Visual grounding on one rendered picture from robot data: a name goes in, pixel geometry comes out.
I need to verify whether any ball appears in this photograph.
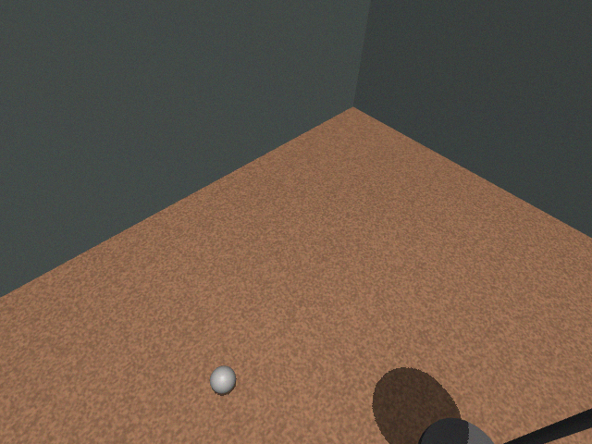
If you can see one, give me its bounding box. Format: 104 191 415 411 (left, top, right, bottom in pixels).
210 365 236 394

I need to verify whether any floor lamp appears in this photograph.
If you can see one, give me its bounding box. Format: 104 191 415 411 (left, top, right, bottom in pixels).
418 408 592 444

